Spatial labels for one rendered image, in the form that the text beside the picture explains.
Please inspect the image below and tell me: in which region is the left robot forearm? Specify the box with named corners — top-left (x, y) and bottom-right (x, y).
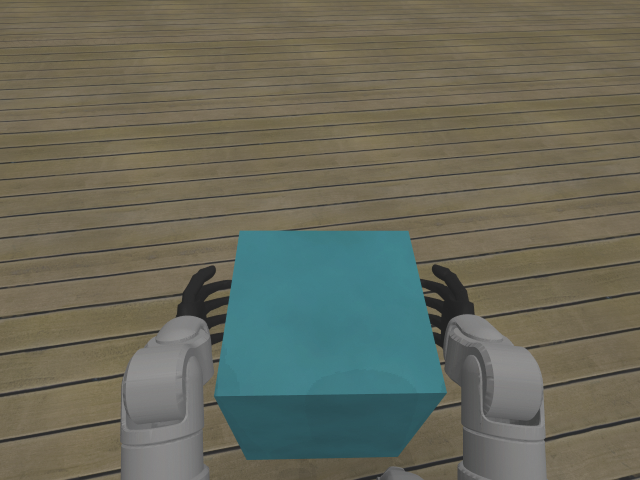
top-left (120, 316), bottom-right (214, 480)

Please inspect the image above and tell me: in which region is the right robot forearm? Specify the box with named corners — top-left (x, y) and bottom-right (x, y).
top-left (443, 314), bottom-right (548, 480)

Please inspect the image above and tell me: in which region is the robot left hand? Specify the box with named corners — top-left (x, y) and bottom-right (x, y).
top-left (176, 265), bottom-right (232, 345)

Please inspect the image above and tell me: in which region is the carton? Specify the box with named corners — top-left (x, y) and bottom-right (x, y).
top-left (214, 231), bottom-right (447, 460)

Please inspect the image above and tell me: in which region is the robot right shin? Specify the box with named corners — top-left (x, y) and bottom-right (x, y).
top-left (383, 466), bottom-right (405, 474)

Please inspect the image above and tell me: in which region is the robot right hand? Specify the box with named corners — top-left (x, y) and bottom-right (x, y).
top-left (420, 264), bottom-right (475, 348)

